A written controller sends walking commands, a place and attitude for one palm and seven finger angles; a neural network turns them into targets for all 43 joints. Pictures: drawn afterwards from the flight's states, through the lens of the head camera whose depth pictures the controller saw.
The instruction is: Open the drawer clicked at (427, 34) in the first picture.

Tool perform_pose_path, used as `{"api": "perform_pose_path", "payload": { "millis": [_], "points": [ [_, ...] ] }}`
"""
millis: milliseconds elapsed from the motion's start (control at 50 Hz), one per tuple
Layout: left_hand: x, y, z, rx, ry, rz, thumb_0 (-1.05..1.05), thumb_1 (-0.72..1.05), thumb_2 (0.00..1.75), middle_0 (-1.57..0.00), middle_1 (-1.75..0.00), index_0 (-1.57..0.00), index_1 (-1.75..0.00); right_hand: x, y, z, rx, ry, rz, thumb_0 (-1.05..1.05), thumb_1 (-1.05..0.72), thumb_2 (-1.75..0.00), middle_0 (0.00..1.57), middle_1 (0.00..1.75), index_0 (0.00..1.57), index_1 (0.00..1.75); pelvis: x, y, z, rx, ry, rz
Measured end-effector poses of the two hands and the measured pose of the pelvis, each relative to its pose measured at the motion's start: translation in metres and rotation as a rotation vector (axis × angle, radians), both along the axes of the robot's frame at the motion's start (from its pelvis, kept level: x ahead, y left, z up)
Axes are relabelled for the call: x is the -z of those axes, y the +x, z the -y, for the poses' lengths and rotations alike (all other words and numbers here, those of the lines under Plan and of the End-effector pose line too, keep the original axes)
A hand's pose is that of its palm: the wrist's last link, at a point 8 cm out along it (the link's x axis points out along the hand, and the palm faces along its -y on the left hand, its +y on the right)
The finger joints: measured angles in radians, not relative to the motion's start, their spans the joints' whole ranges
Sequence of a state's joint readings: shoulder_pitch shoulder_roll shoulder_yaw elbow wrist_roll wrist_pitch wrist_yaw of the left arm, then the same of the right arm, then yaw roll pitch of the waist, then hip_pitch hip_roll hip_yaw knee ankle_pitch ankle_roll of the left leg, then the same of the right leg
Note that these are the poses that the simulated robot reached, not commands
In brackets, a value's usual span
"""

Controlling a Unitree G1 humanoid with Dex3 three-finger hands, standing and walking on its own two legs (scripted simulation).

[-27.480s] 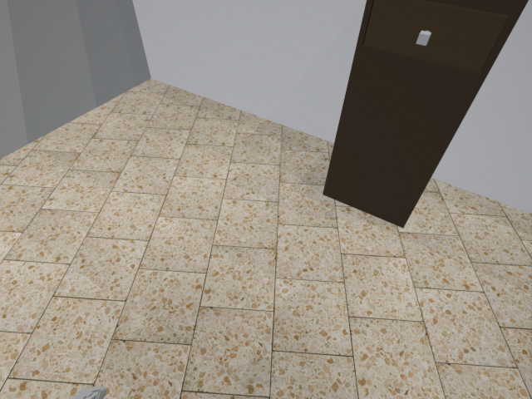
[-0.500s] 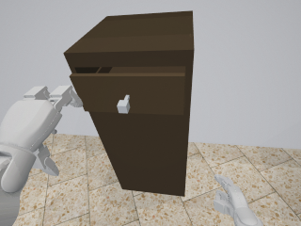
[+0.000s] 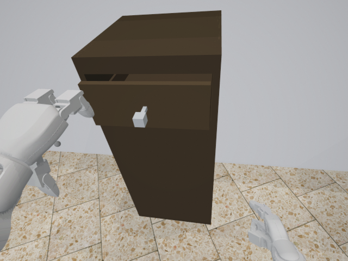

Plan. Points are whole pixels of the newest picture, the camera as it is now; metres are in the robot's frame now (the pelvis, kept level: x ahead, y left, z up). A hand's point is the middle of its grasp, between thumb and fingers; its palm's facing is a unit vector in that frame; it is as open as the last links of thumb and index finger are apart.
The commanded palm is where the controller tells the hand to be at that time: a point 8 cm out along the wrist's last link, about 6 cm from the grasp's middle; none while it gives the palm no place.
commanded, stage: draw the hand back to the body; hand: left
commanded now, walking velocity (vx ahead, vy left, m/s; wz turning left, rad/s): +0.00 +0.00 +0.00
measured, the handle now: (141, 115) +0.46 +0.19 +0.11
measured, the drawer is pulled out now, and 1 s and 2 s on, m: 0.05 0.05 0.05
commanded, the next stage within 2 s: step back with the hand held close in 1.44 s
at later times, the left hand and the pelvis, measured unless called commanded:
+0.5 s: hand (40, 136) +0.20 +0.24 +0.27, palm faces +0.33 -0.26 -0.91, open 13.8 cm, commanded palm +0.14 +0.26 +0.30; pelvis +0.00 +0.00 +0.00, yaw +1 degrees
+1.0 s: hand (53, 111) +0.23 +0.22 +0.30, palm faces +0.49 -0.79 -0.36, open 10.8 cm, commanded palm +0.17 +0.28 +0.30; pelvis +0.04 +0.00 +0.01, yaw -1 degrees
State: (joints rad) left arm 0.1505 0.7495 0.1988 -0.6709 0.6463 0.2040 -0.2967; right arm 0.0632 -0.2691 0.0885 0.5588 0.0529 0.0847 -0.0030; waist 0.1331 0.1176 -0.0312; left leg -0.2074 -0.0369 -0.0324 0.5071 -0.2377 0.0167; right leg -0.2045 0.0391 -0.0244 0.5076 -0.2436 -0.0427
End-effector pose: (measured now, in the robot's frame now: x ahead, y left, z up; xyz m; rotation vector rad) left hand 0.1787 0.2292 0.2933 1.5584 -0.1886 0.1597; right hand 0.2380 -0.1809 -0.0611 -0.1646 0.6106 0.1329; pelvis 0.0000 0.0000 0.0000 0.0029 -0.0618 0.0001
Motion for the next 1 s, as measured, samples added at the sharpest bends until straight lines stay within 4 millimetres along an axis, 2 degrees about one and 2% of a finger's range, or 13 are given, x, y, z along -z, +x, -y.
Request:
{"api": "perform_pose_path", "payload": {
  "millis": [100, 180, 320, 380, 460, 520, 560, 640, 720, 800, 880, 1000],
  "points": [
    [-0.009, -0.001, -0.014, -0.046, 0.005, 0.02, 0.0, -0.49, 0.3, -0.32, -1.2, -0.32, -1.2, 0.003, -0.002, 0.002, 0.005, 0.004, -0.008, 0.02, -0.91, -0.9, 0.2, 0.3, 0.2, 0.3, 0.0, 0.0, 0.001, -0.002, -0.002, -0.001],
    [-0.006, -0.001, -0.027, -0.101, -0.025, -0.009, 0.0, -0.49, 0.3, -0.32, -1.2, -0.32, -1.2, 0.005, -0.004, 0.004, 0.01, 0.004, -0.012, 0.02, -0.91, -0.9, 0.2, 0.3, 0.2, 0.3, 0.001, 0.0, 0.001, -0.003, -0.002, -0.006],
    [0.014, -0.007, -0.006, 0.005, -0.014, -0.075, 0.0, -0.49, 0.3, -0.32, -1.2, -0.32, -1.2, 0.002, -0.002, 0.002, 0.014, -0.018, 0.017, 0.02, -0.91, -0.9, 0.2, 0.3, 0.2, 0.3, 0.001, 0.001, -0.002, -0.007, -0.001, -0.005],
    [0.008, -0.01, -0.005, 0.036, 0.033, -0.044, 0.0, -0.49, 0.3, -0.32, -1.2, -0.32, -1.2, 0.001, 0.0, 0.0, 0.008, -0.024, 0.023, 0.02, -0.91, -0.9, 0.2, 0.3, 0.2, 0.3, 0.001, 0.002, -0.002, -0.009, -0.004, -0.002],
    [-0.008, -0.011, -0.02, -0.006, 0.04, 0.029, 0.0, -0.49, 0.3, -0.32, -1.2, -0.32, -1.2, 0.001, 0.001, -0.004, 0.002, -0.012, 0.013, 0.02, -0.91, -0.9, 0.2, 0.3, 0.2, 0.3, 0.001, 0.003, -0.002, -0.012, -0.009, -0.004],
    [-0.016, -0.014, -0.031, 0.141, -0.366, 0.198, 0.0, -0.48, 0.31, -0.32, -1.2, -0.32, -1.2, 0.0, -0.003, -0.005, 0.032, -0.002, 0.042, 0.02, -0.91, -0.9, 0.2, 0.3, 0.2, 0.3, -0.001, 0.002, -0.003, -0.023, -0.017, 0.007],
    [-0.01, -0.015, -0.034, 0.212, -0.595, 0.313, 0.0, -0.46, 0.31, -0.32, -1.18, -0.32, -1.18, -0.001, -0.011, -0.004, 0.061, 0.001, 0.049, 0.02, -0.91, -0.9, 0.2, 0.3, 0.2, 0.3, -0.002, 0.003, -0.002, -0.017, -0.017, 0.01],
    [0.005, -0.016, -0.032, 0.306, -0.878, 0.478, 0.0, -0.39, 0.35, -0.31, -1.13, -0.31, -1.13, 0.001, -0.03, 0.005, 0.101, -0.043, 0.024, 0.01, -0.91, -0.9, 0.2, 0.3, 0.21, 0.3, -0.004, 0.01, 0.0, -0.006, -0.014, 0.013],
    [0.004, -0.015, -0.03, 0.361, -0.949, 0.582, 0.0, -0.29, 0.39, -0.3, -1.07, -0.3, -1.06, 0.005, -0.044, 0.019, 0.131, -0.094, -0.012, 0.01, -0.91, -0.9, 0.2, 0.3, 0.21, 0.3, -0.004, 0.02, 0.0, -0.002, -0.014, 0.018],
    [-0.009, -0.011, -0.031, 0.393, -0.904, 0.635, 0.0, -0.17, 0.45, -0.29, -0.99, -0.29, -0.98, 0.01, -0.048, 0.03, 0.162, -0.112, -0.039, 0.02, -0.91, -0.9, 0.2, 0.3, 0.21, 0.3, -0.005, 0.029, -0.002, 0.0, -0.014, 0.017],
    [-0.016, -0.001, -0.035, 0.388, -0.87, 0.636, 0.0, -0.03, 0.5, -0.28, -0.9, -0.27, -0.9, 0.014, -0.043, 0.037, 0.19, -0.101, -0.05, 0.02, -0.91, -0.9, 0.2, 0.3, 0.21, 0.3, -0.005, 0.035, -0.003, 0.006, -0.012, 0.013],
    [-0.007, 0.013, -0.036, 0.329, -0.88, 0.555, 0.0, 0.17, 0.59, -0.26, -0.77, -0.26, -0.77, 0.015, -0.029, 0.037, 0.205, -0.069, -0.046, 0.02, -0.91, -0.9, 0.2, 0.3, 0.2, 0.3, -0.005, 0.04, -0.003, 0.013, -0.008, -0.004]
  ]
}}
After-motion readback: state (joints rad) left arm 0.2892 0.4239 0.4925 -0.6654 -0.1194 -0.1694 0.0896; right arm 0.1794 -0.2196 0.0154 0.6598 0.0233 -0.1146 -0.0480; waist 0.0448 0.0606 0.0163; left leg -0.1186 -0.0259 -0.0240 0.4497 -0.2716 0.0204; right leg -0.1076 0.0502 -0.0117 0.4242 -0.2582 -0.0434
